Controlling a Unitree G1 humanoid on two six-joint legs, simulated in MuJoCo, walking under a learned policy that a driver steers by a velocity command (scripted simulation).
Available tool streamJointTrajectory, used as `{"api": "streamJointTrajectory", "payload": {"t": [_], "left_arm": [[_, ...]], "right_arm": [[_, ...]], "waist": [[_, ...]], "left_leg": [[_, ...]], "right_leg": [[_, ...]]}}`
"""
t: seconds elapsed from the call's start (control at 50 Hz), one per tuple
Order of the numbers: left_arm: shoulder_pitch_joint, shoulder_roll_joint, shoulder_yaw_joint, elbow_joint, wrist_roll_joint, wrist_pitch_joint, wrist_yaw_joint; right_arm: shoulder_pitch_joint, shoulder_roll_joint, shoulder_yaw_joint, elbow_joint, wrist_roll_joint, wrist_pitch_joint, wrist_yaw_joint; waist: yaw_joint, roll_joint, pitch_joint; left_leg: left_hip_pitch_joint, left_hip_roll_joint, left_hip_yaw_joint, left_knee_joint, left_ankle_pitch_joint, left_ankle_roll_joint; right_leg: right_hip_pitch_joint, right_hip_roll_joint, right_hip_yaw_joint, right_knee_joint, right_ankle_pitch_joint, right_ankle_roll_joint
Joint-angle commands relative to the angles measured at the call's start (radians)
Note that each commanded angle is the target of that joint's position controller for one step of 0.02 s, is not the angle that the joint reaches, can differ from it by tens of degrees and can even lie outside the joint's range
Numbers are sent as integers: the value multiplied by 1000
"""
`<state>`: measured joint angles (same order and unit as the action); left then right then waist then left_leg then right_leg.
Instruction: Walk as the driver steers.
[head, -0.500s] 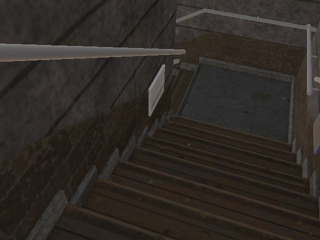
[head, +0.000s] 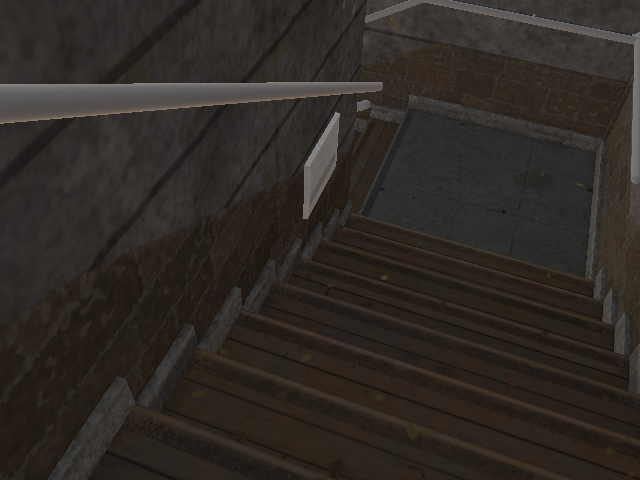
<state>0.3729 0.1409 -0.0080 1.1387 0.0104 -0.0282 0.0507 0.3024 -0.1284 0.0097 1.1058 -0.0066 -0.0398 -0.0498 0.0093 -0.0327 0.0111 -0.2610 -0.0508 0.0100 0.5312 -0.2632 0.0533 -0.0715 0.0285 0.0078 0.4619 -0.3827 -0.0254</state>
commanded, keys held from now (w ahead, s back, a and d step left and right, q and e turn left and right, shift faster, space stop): no key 0.24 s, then e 0.28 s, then w+e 0.26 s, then w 0.22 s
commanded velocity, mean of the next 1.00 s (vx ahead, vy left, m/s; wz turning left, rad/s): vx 0.16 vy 0.00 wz -0.27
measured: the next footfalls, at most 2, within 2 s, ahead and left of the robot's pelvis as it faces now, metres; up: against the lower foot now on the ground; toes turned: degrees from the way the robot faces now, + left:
right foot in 0.68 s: -0.08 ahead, -0.17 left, +0.00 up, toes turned -15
left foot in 1.08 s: +0.17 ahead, -0.03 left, +0.00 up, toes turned -17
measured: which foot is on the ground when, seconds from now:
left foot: down 0.00-0.70, up 0.72-1.00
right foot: down 0.00-0.40, up 0.42-0.66, down 0.68-1.00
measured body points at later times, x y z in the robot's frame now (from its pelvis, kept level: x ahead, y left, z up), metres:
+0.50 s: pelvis -0.01 +0.00 +0.00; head +0.01 -0.01 +0.45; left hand +0.09 +0.24 -0.14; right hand +0.04 -0.28 -0.13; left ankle +0.01 +0.09 -0.73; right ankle -0.12 -0.12 -0.66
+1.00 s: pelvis +0.02 -0.09 +0.01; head +0.04 -0.11 +0.46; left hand +0.05 +0.14 -0.13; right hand +0.12 -0.35 -0.11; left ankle +0.13 +0.00 -0.70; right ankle -0.12 -0.16 -0.73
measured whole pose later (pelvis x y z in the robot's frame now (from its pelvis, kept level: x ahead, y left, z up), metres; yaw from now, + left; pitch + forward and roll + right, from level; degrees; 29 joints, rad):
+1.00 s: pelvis +0.02 -0.09 +0.01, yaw -19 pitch +3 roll +1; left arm 0.48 0.15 0.04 0.96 0.06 -0.11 -0.04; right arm 0.10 -0.18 -0.05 0.83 -0.05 -0.10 0.05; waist 0.06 0.01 -0.02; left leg -0.50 0.00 0.05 0.66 -0.18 0.07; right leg -0.02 0.00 0.06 0.29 -0.32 -0.04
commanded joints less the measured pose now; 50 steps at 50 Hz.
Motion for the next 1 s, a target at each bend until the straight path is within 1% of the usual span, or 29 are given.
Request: {"api": "streamJointTrajectory", "payload": {"t": [0.02,0.14,0.26,0.28,0.3,0.32,0.38,0.4,0.42,0.44,0.46,0.5,0.52,0.54,0.58,0.6,0.66,0.68,0.7,0.72,0.74,0.76,0.78,0.8,0.82,0.84,0.88,0.94,1.0], "left_arm": [[82,64,6,-12,-9,-1,7],[53,62,-3,-7,-6,13,13],[45,63,-9,2,-7,26,14],[19,111,13,-40,-1,15,-49],[-50,116,21,-75,1,13,-80],[-75,122,35,-110,2,9,-83],[-131,140,60,-206,11,-5,-30],[-111,128,57,-217,14,-8,-22],[-86,112,58,-223,19,-14,-9],[-17,135,69,-194,28,-21,7],[14,112,59,-180,39,-32,14],[-101,51,43,-260,43,-45,3],[-116,29,34,-287,40,-46,-15],[-77,38,37,-287,33,-43,-36],[-90,89,53,-313,37,-26,-72],[-89,101,58,-316,40,-27,-76],[78,144,90,-246,34,-75,-65],[136,162,109,-210,57,-102,-59],[196,199,126,-195,81,-131,-43],[181,283,127,-229,67,-159,-37],[62,231,121,-229,80,-152,-44],[-68,210,120,-276,35,-140,-55],[-74,190,113,-287,15,-128,-59],[-27,167,103,-272,14,-119,-61],[-10,140,91,-269,29,-106,-63],[18,123,80,-263,41,-101,-65],[54,136,79,-248,49,-96,-73],[128,154,75,-219,58,-92,-93],[148,184,78,-199,45,-90,-87]], "right_arm": [[101,-79,-5,1,2,3,-17],[66,-88,-2,3,17,20,-29],[48,-93,-1,12,15,32,-28],[-19,-98,-6,-32,-32,38,73],[-43,-130,-26,-48,-43,40,109],[-40,-147,-41,-63,-38,39,108],[-29,-231,-95,-118,-29,13,44],[32,-256,-117,-122,-28,3,31],[78,-248,-129,-129,-36,-11,13],[66,-249,-139,-150,-49,-39,-1],[14,-220,-135,-171,-48,-65,-4],[-162,-160,-124,-236,-7,-94,-3],[-212,-183,-132,-248,1,-102,-10],[-212,-226,-148,-259,-4,-106,-19],[-136,-286,-171,-261,-5,-98,-39],[-117,-292,-174,-266,-8,-88,-38],[-203,-233,-135,-293,-26,-63,-6],[-216,-185,-112,-296,-38,-59,0],[-220,-97,-82,-312,-57,-62,4],[-258,-46,-57,-404,-50,-83,20],[-339,-86,-65,-397,-17,-79,40],[-336,-170,-93,-396,-20,-70,35],[-290,-228,-119,-367,-26,-68,23],[-258,-209,-115,-348,-43,-72,21],[-242,-159,-101,-345,-58,-75,33],[-246,-119,-91,-346,-53,-78,46],[-262,-78,-73,-343,-43,-77,81],[-308,-87,-68,-361,-50,-75,109],[-325,-113,-70,-372,-39,-75,94]], "waist": [[-10,94,-14],[-7,32,-8],[-5,17,28],[-3,-1,-11],[-22,15,-21],[-30,15,-48],[-48,47,-88],[-64,111,-118],[-95,197,-85],[-80,179,-54],[-41,84,-36],[-13,34,6],[3,36,-3],[4,47,-19],[-55,79,-8],[-68,109,-3],[28,89,-8],[54,32,-11],[69,-72,-26],[65,-179,-20],[75,-117,134],[38,-165,104],[23,-135,67],[19,-116,64],[5,-91,87],[9,-91,86],[23,-103,82],[47,-123,51],[42,-106,46]], "left_leg": [[199,167,-169,-66,654,83],[173,134,-131,-86,575,45],[166,126,-121,-119,483,29],[165,129,-106,-98,510,57],[189,128,-87,-81,540,75],[212,132,-81,-60,542,88],[247,214,-138,-36,585,184],[274,300,-239,-91,590,263],[237,463,-385,-184,628,374],[121,556,-424,-250,550,402],[19,521,-345,-291,422,349],[-93,369,-120,-319,285,254],[-112,304,-30,-299,293,221],[-97,264,30,-298,234,194],[-27,268,36,-337,5,168],[-13,297,-7,-356,-102,167],[-79,360,-70,-287,-329,148],[-146,316,-16,-163,-356,118],[-268,212,78,80,-300,53],[-498,34,11,199,-304,-21],[-616,89,-145,265,-239,-8],[-585,74,-89,350,-181,-8],[-529,80,-59,413,-129,-9],[-493,79,-53,421,-62,-1],[-447,80,-39,391,20,1],[-403,71,-21,340,100,8],[-301,55,20,223,195,10],[-222,39,65,176,132,11],[-265,57,43,88,32,23]], "right_leg": [[-107,-59,47,-46,266,-13],[-23,-88,53,-85,412,-2],[-22,-106,60,-118,424,-2],[-33,-85,59,-109,485,3],[-53,-77,67,-103,512,-6],[-80,-71,72,-88,504,-15],[-209,-61,93,22,349,-23],[-258,-57,107,125,192,-7],[-343,-37,94,405,-158,43],[-375,-107,119,764,-361,91],[-344,-155,140,872,-359,108],[-290,-149,61,796,-310,114],[-253,-150,18,701,-263,115],[-226,-154,-21,592,-203,119],[-236,-148,-88,375,-120,128],[-224,-140,-89,314,-102,115],[-33,-117,-73,31,144,-11],[65,-94,-54,-51,176,-46],[169,-201,126,-132,184,-127],[179,-484,671,-264,183,-362],[113,-456,595,-349,-96,-313],[78,-379,491,-341,-172,-255],[54,-331,404,-335,-116,-236],[32,-308,345,-329,-43,-217],[-23,-284,299,-333,-8,-194],[-54,-259,248,-341,30,-186],[-105,-220,172,-341,120,-189],[-103,-225,158,-288,277,-215],[31,-295,229,-238,410,-231]]}}
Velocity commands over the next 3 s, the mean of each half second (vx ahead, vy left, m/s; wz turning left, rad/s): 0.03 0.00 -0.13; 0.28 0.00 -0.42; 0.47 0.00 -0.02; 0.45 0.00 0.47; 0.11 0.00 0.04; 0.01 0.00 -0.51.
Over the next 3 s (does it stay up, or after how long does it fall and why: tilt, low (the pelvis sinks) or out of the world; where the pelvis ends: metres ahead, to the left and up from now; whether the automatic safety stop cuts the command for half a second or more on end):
stays up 0.66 -0.31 -0.36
